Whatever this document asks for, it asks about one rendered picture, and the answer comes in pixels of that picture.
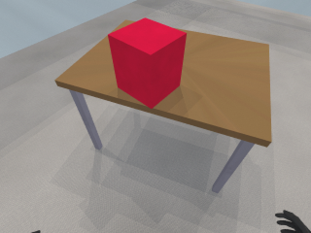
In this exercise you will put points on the table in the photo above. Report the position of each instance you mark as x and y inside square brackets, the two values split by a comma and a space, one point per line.
[224, 88]

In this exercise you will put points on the robot right hand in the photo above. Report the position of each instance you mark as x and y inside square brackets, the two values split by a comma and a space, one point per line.
[294, 223]

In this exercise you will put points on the carton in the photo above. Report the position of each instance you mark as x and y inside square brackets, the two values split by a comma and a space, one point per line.
[148, 59]

